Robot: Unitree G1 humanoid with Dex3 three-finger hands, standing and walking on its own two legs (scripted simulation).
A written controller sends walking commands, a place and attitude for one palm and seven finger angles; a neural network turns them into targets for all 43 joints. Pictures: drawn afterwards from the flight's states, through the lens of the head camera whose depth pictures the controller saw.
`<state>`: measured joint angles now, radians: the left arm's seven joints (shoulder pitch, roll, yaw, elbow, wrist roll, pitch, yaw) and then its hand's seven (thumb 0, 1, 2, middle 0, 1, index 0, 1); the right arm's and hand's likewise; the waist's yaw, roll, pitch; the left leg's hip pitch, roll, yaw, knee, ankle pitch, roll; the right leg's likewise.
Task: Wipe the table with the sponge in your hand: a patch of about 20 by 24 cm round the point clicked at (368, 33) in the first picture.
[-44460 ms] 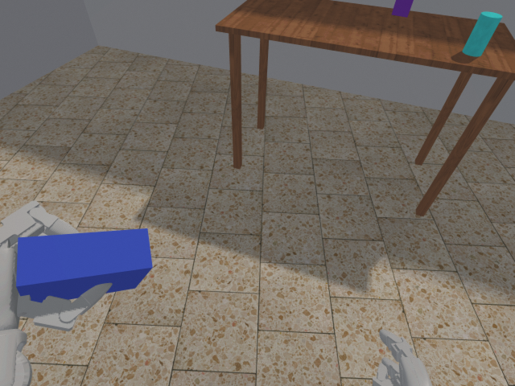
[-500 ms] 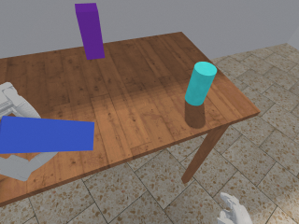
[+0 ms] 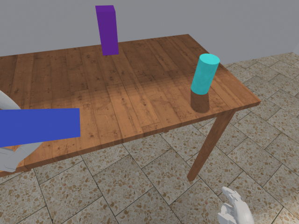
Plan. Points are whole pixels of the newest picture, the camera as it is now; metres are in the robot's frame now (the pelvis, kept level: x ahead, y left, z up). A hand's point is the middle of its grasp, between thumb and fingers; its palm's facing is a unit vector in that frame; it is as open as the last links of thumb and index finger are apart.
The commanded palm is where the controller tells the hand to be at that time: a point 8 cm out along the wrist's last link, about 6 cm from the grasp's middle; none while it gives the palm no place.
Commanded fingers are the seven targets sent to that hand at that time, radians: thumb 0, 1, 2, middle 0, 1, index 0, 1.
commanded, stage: step back with the hand held close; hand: left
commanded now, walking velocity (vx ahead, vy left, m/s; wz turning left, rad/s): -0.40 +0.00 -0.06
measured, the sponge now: (43, 122) +0.23 +0.21 +0.23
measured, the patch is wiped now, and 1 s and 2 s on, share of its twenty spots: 0.95 0.95 0.95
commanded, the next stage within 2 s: stop stepping back and stand still in 0.64 s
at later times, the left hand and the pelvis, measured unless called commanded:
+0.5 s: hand out of the picture +0.13 +0.24 +0.27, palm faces +0.52 -0.80 -0.30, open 9.0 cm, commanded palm +0.08 +0.27 +0.26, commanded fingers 0.00 0.10 1.30 -1.20 -1.60 -1.20 -1.60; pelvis -0.10 +0.00 +0.00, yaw -2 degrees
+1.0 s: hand out of the picture -0.01 +0.22 +0.25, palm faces +0.35 -0.83 -0.42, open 9.0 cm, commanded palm -0.04 +0.28 +0.26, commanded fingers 0.00 0.10 1.30 -1.20 -1.60 -1.20 -1.60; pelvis -0.23 +0.01 +0.02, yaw -5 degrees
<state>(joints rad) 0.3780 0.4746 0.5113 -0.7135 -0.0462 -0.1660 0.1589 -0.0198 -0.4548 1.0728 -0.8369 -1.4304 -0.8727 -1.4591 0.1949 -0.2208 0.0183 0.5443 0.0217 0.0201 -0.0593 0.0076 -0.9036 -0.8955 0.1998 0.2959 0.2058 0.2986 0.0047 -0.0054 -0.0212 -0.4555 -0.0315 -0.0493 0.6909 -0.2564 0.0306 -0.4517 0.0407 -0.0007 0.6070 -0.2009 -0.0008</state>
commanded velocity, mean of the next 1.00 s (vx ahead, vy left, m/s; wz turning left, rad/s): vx -0.19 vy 0.00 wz -0.04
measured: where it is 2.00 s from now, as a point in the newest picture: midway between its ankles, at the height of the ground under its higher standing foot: outside the picture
